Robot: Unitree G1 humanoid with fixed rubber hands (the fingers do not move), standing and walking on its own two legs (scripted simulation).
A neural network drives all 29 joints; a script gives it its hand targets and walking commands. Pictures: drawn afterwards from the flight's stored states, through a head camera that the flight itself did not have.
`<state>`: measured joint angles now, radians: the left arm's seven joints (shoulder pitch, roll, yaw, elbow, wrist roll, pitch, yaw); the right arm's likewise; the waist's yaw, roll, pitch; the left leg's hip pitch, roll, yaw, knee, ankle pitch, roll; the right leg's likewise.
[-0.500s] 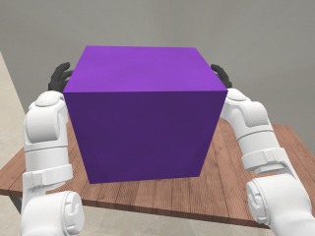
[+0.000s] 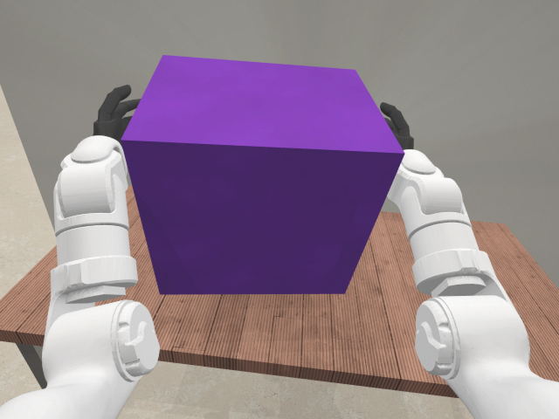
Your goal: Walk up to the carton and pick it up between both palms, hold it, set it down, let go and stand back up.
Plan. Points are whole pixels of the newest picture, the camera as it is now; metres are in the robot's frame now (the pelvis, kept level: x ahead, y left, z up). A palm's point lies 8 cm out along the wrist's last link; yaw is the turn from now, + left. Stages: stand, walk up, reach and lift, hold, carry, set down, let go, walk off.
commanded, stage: set down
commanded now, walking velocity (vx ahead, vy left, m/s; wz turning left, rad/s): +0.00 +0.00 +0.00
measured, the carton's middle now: (258, 180) +0.40 +0.01 +0.23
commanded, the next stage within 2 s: none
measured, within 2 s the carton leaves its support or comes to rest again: neither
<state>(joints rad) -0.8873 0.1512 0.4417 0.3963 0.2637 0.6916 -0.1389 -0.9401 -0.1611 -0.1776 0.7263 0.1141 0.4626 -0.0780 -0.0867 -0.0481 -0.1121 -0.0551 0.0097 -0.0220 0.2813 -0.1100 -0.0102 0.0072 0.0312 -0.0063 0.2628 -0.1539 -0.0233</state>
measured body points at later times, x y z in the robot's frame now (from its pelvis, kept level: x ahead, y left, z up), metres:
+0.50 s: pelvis +0.03 +0.01 +0.00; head -0.01 +0.03 +0.45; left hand +0.41 +0.21 +0.23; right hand +0.42 -0.17 +0.22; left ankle +0.04 +0.12 -0.75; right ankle +0.00 -0.10 -0.75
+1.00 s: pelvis +0.02 +0.00 +0.00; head -0.03 +0.02 +0.45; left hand +0.42 +0.21 +0.22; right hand +0.42 -0.18 +0.20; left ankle +0.04 +0.12 -0.75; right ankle +0.00 -0.10 -0.75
